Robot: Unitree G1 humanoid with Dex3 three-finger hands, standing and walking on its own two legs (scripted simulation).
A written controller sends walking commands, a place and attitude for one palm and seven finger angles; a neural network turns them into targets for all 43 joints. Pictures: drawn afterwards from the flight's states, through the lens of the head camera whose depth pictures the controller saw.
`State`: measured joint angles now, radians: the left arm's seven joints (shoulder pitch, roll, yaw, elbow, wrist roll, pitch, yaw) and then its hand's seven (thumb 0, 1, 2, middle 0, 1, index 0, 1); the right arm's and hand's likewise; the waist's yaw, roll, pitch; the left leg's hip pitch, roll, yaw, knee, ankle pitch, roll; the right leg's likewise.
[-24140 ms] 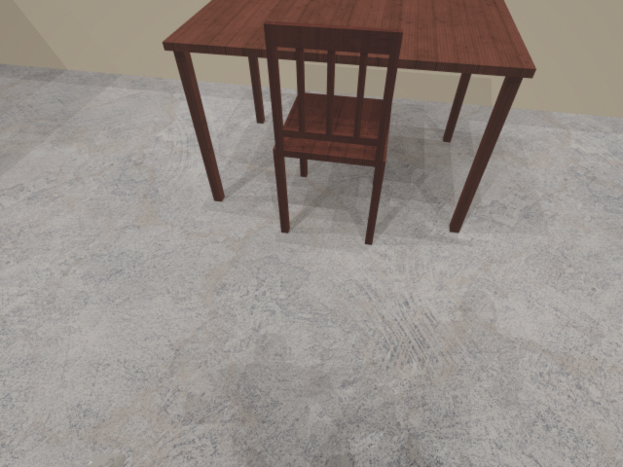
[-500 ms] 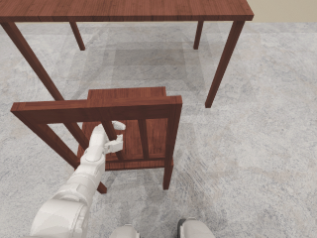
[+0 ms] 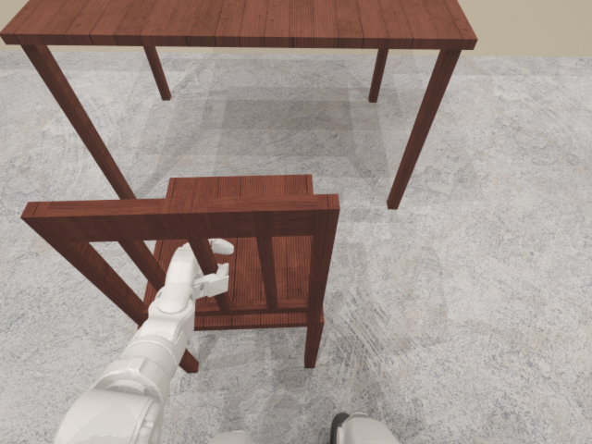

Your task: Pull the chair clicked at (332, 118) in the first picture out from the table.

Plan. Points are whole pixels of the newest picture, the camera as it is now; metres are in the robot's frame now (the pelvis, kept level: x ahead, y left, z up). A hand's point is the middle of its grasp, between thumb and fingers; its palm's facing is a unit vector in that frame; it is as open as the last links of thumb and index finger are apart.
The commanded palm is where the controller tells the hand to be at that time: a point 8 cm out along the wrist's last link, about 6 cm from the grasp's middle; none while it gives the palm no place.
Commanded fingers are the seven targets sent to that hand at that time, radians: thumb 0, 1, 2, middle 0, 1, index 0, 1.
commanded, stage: stop walking, hand still on the chair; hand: left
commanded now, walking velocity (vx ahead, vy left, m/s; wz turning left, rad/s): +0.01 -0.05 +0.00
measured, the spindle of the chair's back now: (213, 275) +0.37 +0.15 -0.09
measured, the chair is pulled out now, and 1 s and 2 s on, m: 0.51 0.52 0.52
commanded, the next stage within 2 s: open the thumb and straighten the fingers in 0.84 s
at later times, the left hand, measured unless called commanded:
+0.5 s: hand (223, 286) +0.34 +0.13 -0.05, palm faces +0.03 -0.98 -0.18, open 5.4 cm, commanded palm +0.32 +0.18 -0.04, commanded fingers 0.00 0.90 0.90 -0.50 -1.45 -0.50 -1.45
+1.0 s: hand (222, 286) +0.34 +0.13 -0.05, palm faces +0.00 -0.99 -0.17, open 5.4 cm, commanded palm +0.31 +0.18 -0.03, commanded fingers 0.00 0.42 0.67 -0.50 -1.45 -0.50 -1.45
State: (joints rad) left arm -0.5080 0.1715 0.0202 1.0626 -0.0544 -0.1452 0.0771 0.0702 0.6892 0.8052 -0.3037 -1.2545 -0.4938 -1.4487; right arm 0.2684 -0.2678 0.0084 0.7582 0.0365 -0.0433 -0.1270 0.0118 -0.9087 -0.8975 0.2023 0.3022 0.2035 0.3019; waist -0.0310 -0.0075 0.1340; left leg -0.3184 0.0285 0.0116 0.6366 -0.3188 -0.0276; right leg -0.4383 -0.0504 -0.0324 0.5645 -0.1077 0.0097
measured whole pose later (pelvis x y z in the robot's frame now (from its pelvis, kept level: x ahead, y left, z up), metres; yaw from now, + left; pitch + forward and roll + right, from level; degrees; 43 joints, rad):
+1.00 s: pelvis +0.05 +0.01 +0.01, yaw -1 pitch +0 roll +0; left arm -0.13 0.13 -0.02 0.74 -0.05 -0.10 0.11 0.07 0.68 0.78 -0.29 -1.27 -0.49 -1.45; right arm 0.23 -0.21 0.02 0.69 0.04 0.04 -0.09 0.01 -0.91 -0.90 0.20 0.30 0.20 0.30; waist -0.05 0.02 0.05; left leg -0.15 0.03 0.04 0.47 -0.32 -0.02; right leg -0.31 -0.04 -0.01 0.47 -0.16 0.02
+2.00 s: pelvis +0.07 +0.00 -0.03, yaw +2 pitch +12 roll +0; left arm 0.15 0.17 -0.02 0.20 -0.06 0.14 0.04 -0.01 -0.53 0.20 -0.01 -0.01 -0.01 -0.01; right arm 0.25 -0.27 0.01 0.55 0.03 -0.10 -0.07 0.01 -0.91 -0.90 0.20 0.30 0.20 0.30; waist -0.05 0.05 -0.10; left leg -0.55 0.03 -0.03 0.85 -0.50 -0.03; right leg -0.69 -0.07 -0.06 0.83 -0.35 0.01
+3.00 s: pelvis +0.05 +0.01 -0.07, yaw +3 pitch +13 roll -1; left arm 0.63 0.19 0.00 -0.35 -0.17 -0.28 -0.10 -0.01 -0.54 0.20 0.00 0.00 0.00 0.00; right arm 0.20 -0.20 -0.02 0.51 0.06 -0.15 -0.05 0.02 -0.91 -0.90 0.20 0.30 0.20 0.30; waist 0.01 0.06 -0.14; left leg -0.75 0.02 -0.05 1.14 -0.62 -0.02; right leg -0.87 -0.08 -0.07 1.08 -0.44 0.02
